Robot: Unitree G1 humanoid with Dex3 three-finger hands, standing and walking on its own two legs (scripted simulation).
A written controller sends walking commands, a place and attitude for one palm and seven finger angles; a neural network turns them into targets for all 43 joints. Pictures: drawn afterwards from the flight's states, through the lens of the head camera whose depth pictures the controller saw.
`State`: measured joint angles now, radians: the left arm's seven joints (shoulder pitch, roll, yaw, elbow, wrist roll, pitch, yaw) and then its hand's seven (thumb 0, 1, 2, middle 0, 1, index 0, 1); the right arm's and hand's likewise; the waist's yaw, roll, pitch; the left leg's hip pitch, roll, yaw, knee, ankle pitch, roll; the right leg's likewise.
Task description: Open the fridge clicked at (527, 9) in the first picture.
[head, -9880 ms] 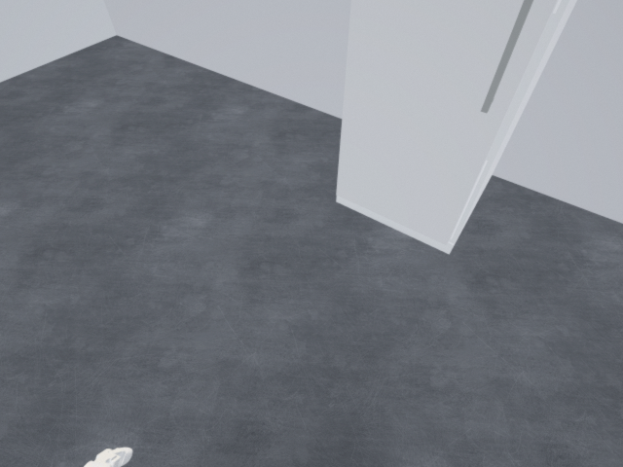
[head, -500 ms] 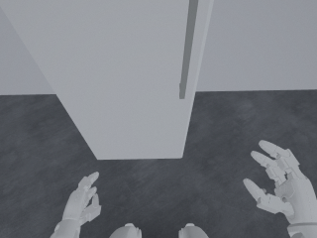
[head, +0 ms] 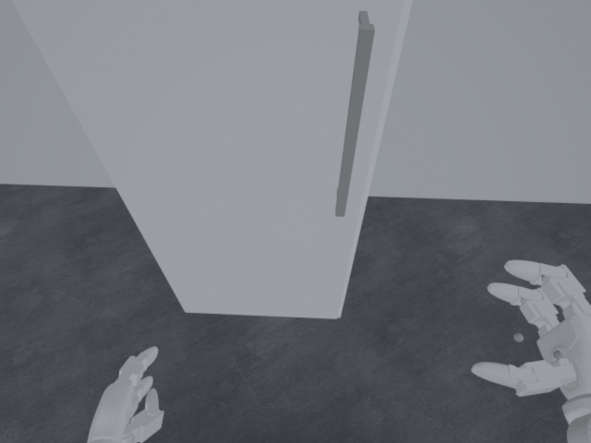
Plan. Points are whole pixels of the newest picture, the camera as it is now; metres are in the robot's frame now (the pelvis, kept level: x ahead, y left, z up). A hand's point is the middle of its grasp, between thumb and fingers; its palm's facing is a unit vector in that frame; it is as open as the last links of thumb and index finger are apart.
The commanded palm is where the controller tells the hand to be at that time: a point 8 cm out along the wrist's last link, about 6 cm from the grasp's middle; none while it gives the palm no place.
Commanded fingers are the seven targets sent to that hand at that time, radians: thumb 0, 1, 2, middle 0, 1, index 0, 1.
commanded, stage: raise the hand to about handle height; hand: right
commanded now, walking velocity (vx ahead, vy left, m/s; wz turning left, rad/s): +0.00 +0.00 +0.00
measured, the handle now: (349, 133) +0.55 -0.06 +0.12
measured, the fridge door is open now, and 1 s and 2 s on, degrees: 0 0 0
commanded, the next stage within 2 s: move the hooked fingers beside the handle in 0.98 s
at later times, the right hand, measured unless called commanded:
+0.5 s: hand (579, 282) +0.28 -0.28 +0.14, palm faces +0.06 +1.00 -0.05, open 13.9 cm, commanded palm +0.24 -0.33 +0.14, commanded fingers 0.00 0.50 -0.30 0.30 1.20 0.30 1.20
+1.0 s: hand (560, 282) +0.28 -0.26 +0.14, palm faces +0.06 +1.00 -0.04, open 13.9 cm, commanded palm +0.24 -0.31 +0.14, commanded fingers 0.00 0.50 -0.30 0.30 1.20 0.30 1.20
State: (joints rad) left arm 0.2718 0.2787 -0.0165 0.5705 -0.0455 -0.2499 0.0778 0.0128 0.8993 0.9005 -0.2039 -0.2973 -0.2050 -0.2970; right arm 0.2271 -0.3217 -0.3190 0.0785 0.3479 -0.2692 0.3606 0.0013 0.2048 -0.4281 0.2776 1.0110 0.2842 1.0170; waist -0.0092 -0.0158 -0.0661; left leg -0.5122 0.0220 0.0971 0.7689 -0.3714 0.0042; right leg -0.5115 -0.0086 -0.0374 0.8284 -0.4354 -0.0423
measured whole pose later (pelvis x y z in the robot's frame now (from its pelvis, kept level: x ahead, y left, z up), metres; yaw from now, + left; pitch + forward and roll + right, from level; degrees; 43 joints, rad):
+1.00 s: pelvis +0.00 +0.01 +0.02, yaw +0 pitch +1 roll +1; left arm 0.26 0.27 -0.06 0.59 -0.06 -0.23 0.11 0.01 0.90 0.90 -0.21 -0.30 -0.21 -0.30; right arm -0.03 -0.41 -0.44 0.26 0.35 -0.07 0.46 -0.01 0.50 -0.30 0.30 1.20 0.30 1.21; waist -0.03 -0.04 -0.03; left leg -0.31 0.01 0.09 0.57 -0.28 0.02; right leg -0.30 -0.01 -0.04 0.61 -0.34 -0.03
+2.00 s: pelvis +0.01 +0.01 +0.02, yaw +1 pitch +6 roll +1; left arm 0.29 0.25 -0.05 0.62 -0.05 -0.12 0.07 0.01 0.90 0.90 -0.21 -0.30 -0.21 -0.30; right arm -0.44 -0.31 -0.26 0.57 0.22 -0.12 0.23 -0.01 0.50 -0.30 0.30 1.20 0.30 1.20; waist 0.02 -0.02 -0.05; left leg -0.41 0.02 0.07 0.61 -0.29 0.01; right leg -0.38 0.00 -0.06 0.63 -0.35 -0.03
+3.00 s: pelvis +0.01 +0.01 +0.01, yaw +3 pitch +13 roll +1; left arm 0.44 0.26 -0.01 0.64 -0.01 0.01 0.00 0.01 0.90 0.90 -0.20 -0.30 -0.21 -0.30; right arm -0.80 -0.37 -0.35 1.04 0.12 -0.33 0.14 -0.01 0.50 -0.30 0.30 1.20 0.30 1.20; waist 0.12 -0.02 -0.08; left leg -0.61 -0.01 0.05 0.69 -0.32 0.02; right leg -0.57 -0.04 -0.08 0.73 -0.39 -0.03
